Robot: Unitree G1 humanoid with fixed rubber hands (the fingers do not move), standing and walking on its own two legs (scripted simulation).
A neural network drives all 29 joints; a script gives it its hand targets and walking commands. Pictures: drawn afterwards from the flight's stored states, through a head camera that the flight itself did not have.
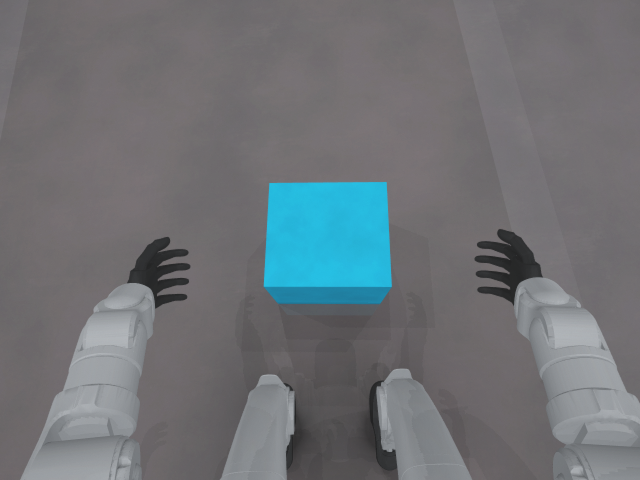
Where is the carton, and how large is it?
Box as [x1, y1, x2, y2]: [264, 182, 391, 303]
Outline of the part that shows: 386,182 269,183 264,287 278,303 379,303 382,300 391,286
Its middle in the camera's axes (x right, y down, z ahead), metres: +0.02 +0.01 +1.03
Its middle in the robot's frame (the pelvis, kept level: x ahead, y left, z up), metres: +0.56 +0.00 -0.57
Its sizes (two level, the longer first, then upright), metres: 0.288 0.260 0.237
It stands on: the floor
